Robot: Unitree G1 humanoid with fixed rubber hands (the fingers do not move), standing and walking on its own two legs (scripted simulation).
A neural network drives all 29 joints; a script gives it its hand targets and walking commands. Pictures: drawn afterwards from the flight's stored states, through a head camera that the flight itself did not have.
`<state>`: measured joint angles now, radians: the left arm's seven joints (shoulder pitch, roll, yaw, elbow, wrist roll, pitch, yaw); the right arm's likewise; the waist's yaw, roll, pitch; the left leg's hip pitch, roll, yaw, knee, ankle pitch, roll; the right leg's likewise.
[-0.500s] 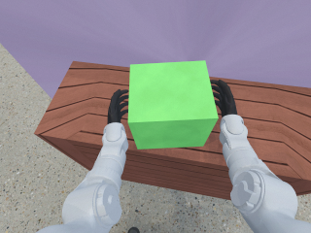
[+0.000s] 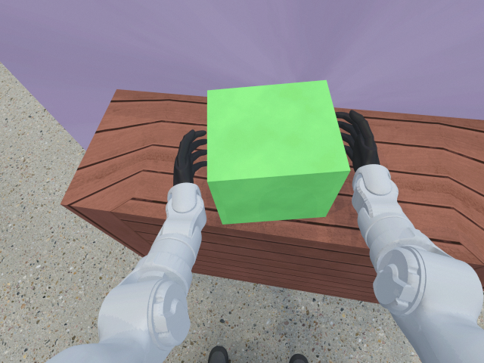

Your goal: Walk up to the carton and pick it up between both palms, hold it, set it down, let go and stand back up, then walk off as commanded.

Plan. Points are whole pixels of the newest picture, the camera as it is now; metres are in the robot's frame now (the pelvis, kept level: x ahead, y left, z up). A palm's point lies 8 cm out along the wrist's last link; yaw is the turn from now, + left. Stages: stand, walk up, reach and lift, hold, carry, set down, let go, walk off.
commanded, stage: set down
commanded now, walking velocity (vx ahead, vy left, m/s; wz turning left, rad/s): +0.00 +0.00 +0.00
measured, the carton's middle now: (270, 157) +0.48 +0.03 -0.02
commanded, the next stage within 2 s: none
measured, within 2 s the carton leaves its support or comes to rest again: neither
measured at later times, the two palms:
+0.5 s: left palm (177, 168) +0.41 +0.18 +0.04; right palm (368, 153) +0.46 -0.12 +0.04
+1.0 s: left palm (159, 221) +0.32 +0.19 +0.02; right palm (407, 200) +0.39 -0.18 +0.04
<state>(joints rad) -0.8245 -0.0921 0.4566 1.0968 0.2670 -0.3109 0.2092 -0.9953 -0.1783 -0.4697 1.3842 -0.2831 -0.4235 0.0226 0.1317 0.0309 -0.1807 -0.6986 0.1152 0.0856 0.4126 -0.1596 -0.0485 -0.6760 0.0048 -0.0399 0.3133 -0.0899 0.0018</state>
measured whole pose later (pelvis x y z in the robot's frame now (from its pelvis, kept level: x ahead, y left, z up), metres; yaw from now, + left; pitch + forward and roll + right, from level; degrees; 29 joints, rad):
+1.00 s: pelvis -0.05 -0.02 -0.01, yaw +3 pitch +18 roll -1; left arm -0.65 0.10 0.01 0.97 -0.15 -0.17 0.20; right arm -0.80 -0.31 0.01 1.26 0.29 -0.24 0.08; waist 0.09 -0.03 -0.21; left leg -0.72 0.13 0.01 0.59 -0.18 -0.07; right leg -0.70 0.01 -0.10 0.55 -0.16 -0.03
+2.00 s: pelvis -0.03 -0.03 +0.00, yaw +4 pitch +1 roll +0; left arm 0.00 0.10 -0.03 0.48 -0.11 -0.13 0.20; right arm -0.09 -0.27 0.03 0.77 0.32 -0.32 0.12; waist 0.02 -0.04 -0.03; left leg -0.29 0.09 0.02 0.48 -0.20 -0.07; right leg -0.30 -0.02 -0.09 0.52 -0.23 -0.03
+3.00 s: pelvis -0.01 -0.01 +0.01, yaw +1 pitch -4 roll +0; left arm 0.28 0.10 -0.03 0.32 -0.04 -0.01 0.15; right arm 0.24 -0.25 0.00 0.51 0.20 -0.21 0.11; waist 0.04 -0.02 0.02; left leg -0.07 0.09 0.09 0.32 -0.18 -0.06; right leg -0.11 -0.01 -0.03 0.36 -0.19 -0.01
